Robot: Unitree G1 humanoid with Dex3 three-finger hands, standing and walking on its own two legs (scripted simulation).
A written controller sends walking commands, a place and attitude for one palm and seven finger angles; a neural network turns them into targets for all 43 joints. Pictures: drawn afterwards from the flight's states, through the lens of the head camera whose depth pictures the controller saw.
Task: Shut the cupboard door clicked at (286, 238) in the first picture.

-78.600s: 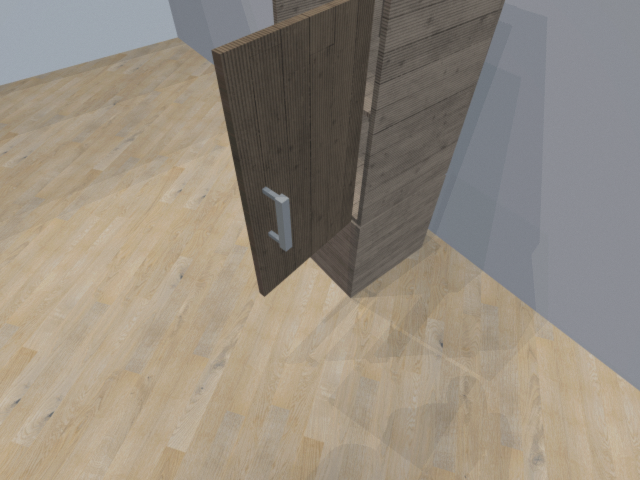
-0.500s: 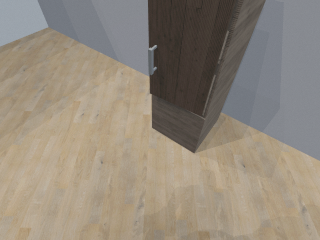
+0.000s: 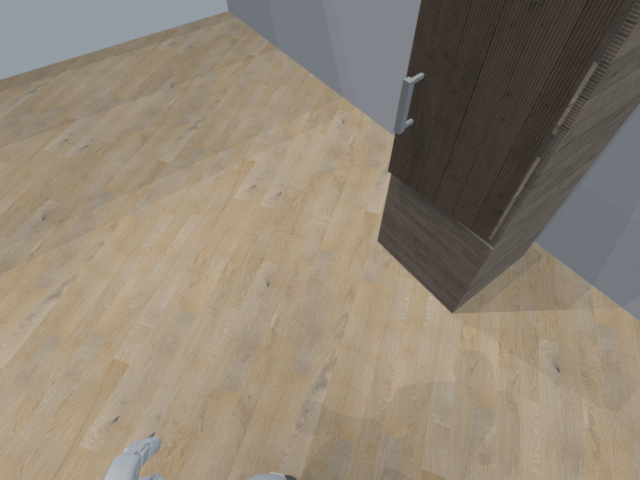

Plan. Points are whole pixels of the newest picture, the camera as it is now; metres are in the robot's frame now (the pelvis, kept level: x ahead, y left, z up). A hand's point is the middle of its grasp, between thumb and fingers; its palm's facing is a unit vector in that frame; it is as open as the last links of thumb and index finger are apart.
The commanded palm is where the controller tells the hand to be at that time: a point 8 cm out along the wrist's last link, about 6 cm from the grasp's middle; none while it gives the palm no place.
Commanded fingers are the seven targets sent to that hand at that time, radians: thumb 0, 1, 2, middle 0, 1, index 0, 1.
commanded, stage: walk to a spot facing it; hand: left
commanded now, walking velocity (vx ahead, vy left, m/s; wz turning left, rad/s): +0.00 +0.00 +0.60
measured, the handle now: (409, 104) +0.90 -0.19 -0.08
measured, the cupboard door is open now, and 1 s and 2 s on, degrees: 5 5 5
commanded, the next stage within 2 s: turn to face it in 1.62 s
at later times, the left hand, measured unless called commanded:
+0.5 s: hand out of the picture -0.02 +0.22 -0.17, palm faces +0.36 -0.89 -0.29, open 7.4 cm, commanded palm none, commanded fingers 0.00 0.90 0.90 -0.20 -0.30 -0.20 -0.30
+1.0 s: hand out of the picture -0.09 +0.17 -0.18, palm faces +0.68 -0.71 -0.19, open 7.4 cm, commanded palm none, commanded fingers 0.00 0.90 0.90 -0.20 -0.30 -0.20 -0.30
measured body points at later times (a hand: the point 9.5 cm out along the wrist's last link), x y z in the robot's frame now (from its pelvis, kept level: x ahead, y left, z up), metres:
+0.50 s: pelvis +0.00 -0.01 -0.01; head +0.05 +0.01 +0.44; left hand -0.04 +0.27 -0.14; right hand +0.19 -0.21 -0.14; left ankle -0.02 +0.13 -0.73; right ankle +0.03 -0.13 -0.69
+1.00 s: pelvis +0.06 +0.04 -0.01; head +0.09 +0.08 +0.43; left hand -0.12 +0.21 -0.17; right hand +0.32 -0.06 -0.14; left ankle +0.03 +0.16 -0.74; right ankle +0.07 -0.12 -0.71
